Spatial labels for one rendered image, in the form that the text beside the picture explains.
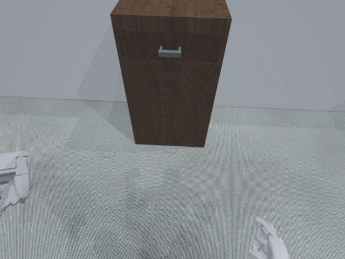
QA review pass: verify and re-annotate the robot right hand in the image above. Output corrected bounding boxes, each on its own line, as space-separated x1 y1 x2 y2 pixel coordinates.
249 217 290 259

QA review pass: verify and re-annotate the drawer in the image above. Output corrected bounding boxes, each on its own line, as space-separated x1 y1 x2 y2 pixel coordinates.
119 29 223 63

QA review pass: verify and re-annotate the robot left hand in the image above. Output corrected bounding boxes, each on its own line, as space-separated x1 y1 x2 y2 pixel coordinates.
0 151 33 217

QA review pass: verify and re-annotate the handle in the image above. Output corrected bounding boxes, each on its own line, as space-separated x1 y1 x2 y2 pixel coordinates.
158 46 181 58

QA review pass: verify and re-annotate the cabinet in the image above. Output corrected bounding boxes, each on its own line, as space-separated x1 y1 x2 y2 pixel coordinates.
110 0 232 147

